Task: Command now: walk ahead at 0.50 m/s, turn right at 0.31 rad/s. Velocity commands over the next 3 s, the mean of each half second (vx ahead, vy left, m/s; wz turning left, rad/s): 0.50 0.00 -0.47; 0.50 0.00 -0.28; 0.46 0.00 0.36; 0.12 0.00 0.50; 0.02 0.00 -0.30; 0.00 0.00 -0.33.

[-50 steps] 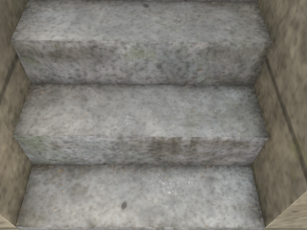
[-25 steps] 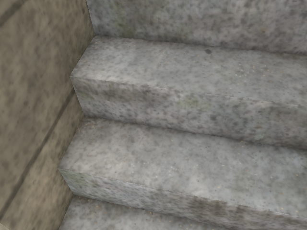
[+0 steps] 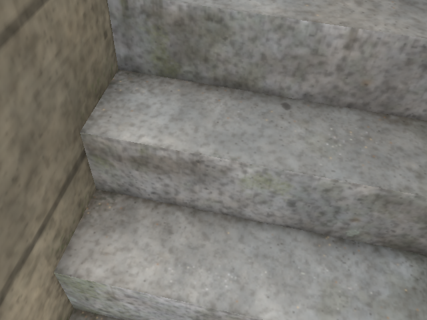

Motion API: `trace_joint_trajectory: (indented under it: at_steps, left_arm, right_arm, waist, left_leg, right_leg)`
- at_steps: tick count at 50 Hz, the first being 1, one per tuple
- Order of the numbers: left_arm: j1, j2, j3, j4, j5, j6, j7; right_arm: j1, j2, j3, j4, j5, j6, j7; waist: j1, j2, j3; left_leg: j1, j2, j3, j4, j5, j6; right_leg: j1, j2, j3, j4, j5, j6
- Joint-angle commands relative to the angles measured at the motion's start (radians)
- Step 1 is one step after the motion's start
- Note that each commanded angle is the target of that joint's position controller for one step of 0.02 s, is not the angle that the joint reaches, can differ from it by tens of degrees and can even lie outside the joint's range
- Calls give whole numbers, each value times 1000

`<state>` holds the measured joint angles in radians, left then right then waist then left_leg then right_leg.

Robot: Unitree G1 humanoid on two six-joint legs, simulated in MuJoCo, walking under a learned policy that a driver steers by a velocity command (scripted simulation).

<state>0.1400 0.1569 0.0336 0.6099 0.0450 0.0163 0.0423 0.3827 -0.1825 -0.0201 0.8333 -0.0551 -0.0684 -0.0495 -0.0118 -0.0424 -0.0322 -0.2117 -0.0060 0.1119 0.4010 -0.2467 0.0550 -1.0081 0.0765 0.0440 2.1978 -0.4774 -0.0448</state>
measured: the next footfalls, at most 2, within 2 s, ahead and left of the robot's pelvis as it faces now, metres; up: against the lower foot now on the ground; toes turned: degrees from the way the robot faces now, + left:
right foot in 0.22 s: +0.19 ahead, -0.14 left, +0.21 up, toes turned -7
left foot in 0.70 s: +0.50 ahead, -0.02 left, +0.41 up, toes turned -20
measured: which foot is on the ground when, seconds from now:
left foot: down 0.00-0.28, up 0.30-0.68, down 0.70-1.00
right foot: up 0.00-0.20, down 0.22-0.70, up 0.72-1.00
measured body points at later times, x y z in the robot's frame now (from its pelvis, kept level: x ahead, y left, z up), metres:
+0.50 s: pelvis +0.20 -0.07 +0.17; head +0.20 -0.08 +0.62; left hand +0.23 +0.17 +0.03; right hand +0.40 -0.31 +0.12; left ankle +0.28 +0.09 -0.24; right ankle +0.15 -0.13 -0.54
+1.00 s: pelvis +0.48 -0.12 +0.40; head +0.47 -0.12 +0.85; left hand +0.74 -0.02 +0.30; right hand +0.28 -0.24 +0.25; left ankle +0.46 -0.01 -0.33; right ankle +0.54 -0.29 -0.02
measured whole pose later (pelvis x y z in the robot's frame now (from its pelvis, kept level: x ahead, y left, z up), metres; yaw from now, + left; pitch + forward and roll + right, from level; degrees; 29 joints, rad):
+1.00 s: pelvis +0.48 -0.12 +0.40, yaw -24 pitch +6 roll +0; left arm 0.02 0.15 -0.02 0.87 0.02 -0.02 -0.09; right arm 0.56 -0.13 0.03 1.23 -0.10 -0.04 0.06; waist 0.00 0.01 -0.17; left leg -0.27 -0.01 0.07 0.54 -0.38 0.05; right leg -1.49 -0.04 0.03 2.05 -0.15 -0.26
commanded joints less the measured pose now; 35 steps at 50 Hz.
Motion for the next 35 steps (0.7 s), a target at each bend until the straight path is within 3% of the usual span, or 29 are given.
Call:
trace_joint_trajectory:
  at_steps: [1,3,6,8,10,11,12,13,14,15,16,17,18,19,20,21,22,23,24,26,27,28,29,30,31,32,33,34,35]
  left_arm:
    - [-219,-30,-28,-221,4,2,9]
    - [-279,-20,-30,-272,6,17,22]
    - [-324,-32,-41,-325,9,39,8]
    - [-405,-107,-93,-380,-14,34,-13]
    - [-276,-78,-73,-296,-58,43,-6]
    - [-78,-36,-51,-185,-39,53,-7]
    - [115,28,-26,-149,-12,46,-3]
    - [160,108,3,-121,1,55,6]
    - [180,189,38,-107,6,70,19]
    - [140,301,91,-73,-1,86,33]
    - [63,245,80,-60,3,70,40]
    - [2,181,59,-37,20,46,35]
    - [20,129,45,12,5,1,36]
    - [46,95,37,84,-4,-31,26]
    - [195,46,-4,171,7,-84,-77]
    - [293,-10,-10,265,17,-104,-101]
    - [308,-21,-20,318,48,-110,-121]
    - [305,39,-2,313,55,-114,-142]
    - [385,49,3,359,63,-104,-137]
    - [430,4,-27,412,85,-96,-148]
    - [418,28,-30,409,102,-103,-159]
    - [418,72,-21,402,109,-111,-164]
    - [367,119,-8,366,79,-121,-161]
    - [292,145,-19,381,76,-98,-177]
    - [290,195,-12,374,30,-115,-184]
    - [344,243,-10,403,-23,-141,-189]
    - [309,292,9,394,-48,-165,-187]
    - [354,290,23,413,-53,-170,-191]
    - [437,263,30,482,0,-153,-227]
  right_arm:
    - [83,-99,-19,13,2,-36,4]
    - [52,-106,-14,10,9,-40,1]
    - [49,-116,-11,15,11,-25,-21]
    - [33,-186,-28,7,36,-11,-42]
    - [62,-221,-37,8,51,6,-35]
    - [85,-245,-34,1,57,6,-36]
    - [23,-305,-55,-18,76,-6,-7]
    - [-59,-376,-82,-81,102,-30,39]
    - [-145,-358,-94,-146,93,-47,91]
    - [-257,-242,-84,-203,44,-59,129]
    - [-266,-63,-41,-248,-13,-41,134]
    - [-258,21,-12,-288,-8,-22,113]
    - [-219,86,16,-298,-15,0,87]
    - [-241,101,30,-308,-23,11,67]
    - [-296,-23,36,-281,49,14,93]
    - [-279,-34,39,-265,49,13,93]
    - [-283,-25,51,-268,32,19,89]
    - [-346,-24,62,-278,27,13,99]
    - [-396,5,77,-275,17,16,107]
    - [-377,60,102,-239,31,8,101]
    - [-470,17,101,-278,38,6,98]
    - [-568,4,100,-311,52,24,95]
    - [-743,-22,92,-392,63,59,101]
    - [-758,49,118,-406,66,93,123]
    - [-784,43,113,-410,69,107,146]
    - [-670,-1,96,-358,69,133,153]
    - [-514,-41,91,-286,64,151,147]
    - [-436,-89,74,-240,45,152,140]
    - [-297,-99,58,-176,49,152,127]
  waist:
    - [-18,145,102]
    - [-8,116,102]
    - [0,92,99]
    - [-15,116,63]
    - [0,173,-88]
    - [38,240,-220]
    - [146,327,-354]
    - [201,224,-411]
    - [233,15,-374]
    - [213,-222,-333]
    - [130,-82,-195]
    - [53,-11,-66]
    - [-23,49,82]
    - [-31,46,113]
    - [45,-125,94]
    - [38,-97,55]
    - [-11,14,29]
    - [-31,7,11]
    - [-3,-51,-21]
    - [-38,-66,48]
    - [-32,37,24]
    - [-5,20,11]
    - [9,-27,10]
    - [-45,-61,-22]
    - [-74,-118,-74]
    - [-105,-176,-158]
    - [-136,-188,-199]
    - [-100,-176,-266]
    - [-97,-141,-292]
  left_leg:
    - [140,336,-234,-240,-163,149]
    - [83,315,-142,-303,-97,136]
    - [47,238,-63,-345,85,125]
    - [96,269,-13,-509,351,163]
    - [178,243,96,-320,1144,187]
    - [278,310,103,-94,1868,205]
    - [300,362,95,161,2129,193]
    - [94,309,68,354,1972,154]
    - [-100,176,37,640,1350,108]
    - [-417,-41,-119,1105,339,49]
    - [-584,-36,-307,1531,232,0]
    - [-672,-28,-296,1664,240,-12]
    - [-725,-12,-247,1649,243,-6]
    - [-802,-12,-223,1724,193,5]
    - [-1093,-113,-469,1761,119,139]
    - [-1192,-80,-411,1772,100,144]
    - [-1258,-45,-358,1693,138,139]
    - [-1239,-8,-236,1693,72,138]
    - [-1324,-18,-191,1931,22,137]
    - [-1439,-9,-192,2084,39,158]
    - [-1316,25,-127,1829,110,146]
    - [-1193,61,-81,1689,187,131]
    - [-1030,75,3,1566,56,94]
    - [-707,59,42,1478,104,88]
    - [-469,-15,114,1385,26,24]
    - [-482,-62,100,1245,-16,15]
    - [-531,-81,90,993,40,-7]
    - [-553,-138,147,712,-63,-21]
    - [-425,-142,93,486,-3,3]
  right_leg:
    - [-417,-16,59,193,-56,-7]
    - [-365,-35,35,107,-37,4]
    - [-249,-83,-68,-155,37,14]
    - [-50,-135,-164,-569,-138,-26]
    - [356,-1,-265,-863,-258,-49]
    - [465,118,-364,-779,-361,-69]
    - [630,113,-227,-912,-260,-125]
    - [764,76,39,-1038,-255,-166]
    - [779,-51,459,-1466,-515,-206]
    - [798,-192,1052,-1888,-737,-246]
    - [673,-243,1087,-1957,-602,-182]
    - [547,-219,936,-1856,-491,-168]
    - [440,-183,689,-1731,-277,-144]
    - [453,-129,537,-1661,-86,-149]
    - [614,-67,361,-1598,160,-208]
    - [724,-118,401,-1628,330,-229]
    - [761,-133,386,-1631,416,-229]
    - [728,-151,384,-1724,307,-252]
    - [723,-151,418,-1734,197,-269]
    - [647,-132,409,-1764,120,-231]
    - [568,-111,347,-1809,146,-208]
    - [452,-99,325,-1872,193,-204]
    - [263,-140,347,-2046,261,-241]
    - [53,-162,298,-2126,359,-264]
    - [28,-209,285,-2144,974,-298]
    - [309,-258,249,-2016,1631,-273]
    - [626,-312,221,-1918,2022,-259]
    - [912,-346,233,-1780,2252,-311]
    - [1019,-331,180,-1572,2385,-327]
Over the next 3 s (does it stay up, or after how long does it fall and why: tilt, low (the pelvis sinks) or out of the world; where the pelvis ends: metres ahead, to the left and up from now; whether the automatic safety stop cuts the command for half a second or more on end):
stays up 1.04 -0.24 0.98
